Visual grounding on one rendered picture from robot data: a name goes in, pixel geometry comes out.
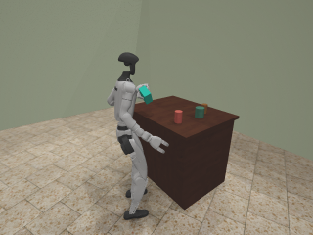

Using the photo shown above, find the right robot hand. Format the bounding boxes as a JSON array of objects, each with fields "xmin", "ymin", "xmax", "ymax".
[{"xmin": 149, "ymin": 136, "xmax": 169, "ymax": 154}]

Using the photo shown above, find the table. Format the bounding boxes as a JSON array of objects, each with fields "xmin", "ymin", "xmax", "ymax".
[{"xmin": 133, "ymin": 95, "xmax": 239, "ymax": 210}]

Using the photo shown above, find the robot right shin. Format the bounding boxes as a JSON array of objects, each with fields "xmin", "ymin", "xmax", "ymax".
[{"xmin": 130, "ymin": 177, "xmax": 148, "ymax": 214}]

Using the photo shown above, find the right robot upper arm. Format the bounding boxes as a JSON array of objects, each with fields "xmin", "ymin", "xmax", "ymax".
[{"xmin": 119, "ymin": 81, "xmax": 136, "ymax": 121}]

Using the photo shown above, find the left robot hand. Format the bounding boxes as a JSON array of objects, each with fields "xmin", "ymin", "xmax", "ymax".
[{"xmin": 136, "ymin": 83, "xmax": 150, "ymax": 100}]

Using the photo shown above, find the sponge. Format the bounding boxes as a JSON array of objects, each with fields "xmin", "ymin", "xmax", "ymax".
[{"xmin": 139, "ymin": 85, "xmax": 153, "ymax": 105}]

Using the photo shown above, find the robot right forearm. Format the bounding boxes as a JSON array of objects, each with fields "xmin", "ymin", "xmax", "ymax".
[{"xmin": 122, "ymin": 113, "xmax": 153, "ymax": 142}]

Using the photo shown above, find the left robot thigh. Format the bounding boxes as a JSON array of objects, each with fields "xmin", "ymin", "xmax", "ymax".
[{"xmin": 132, "ymin": 131, "xmax": 144, "ymax": 153}]

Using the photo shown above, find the left robot upper arm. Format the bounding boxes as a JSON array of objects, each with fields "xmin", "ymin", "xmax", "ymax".
[{"xmin": 107, "ymin": 88, "xmax": 115, "ymax": 106}]

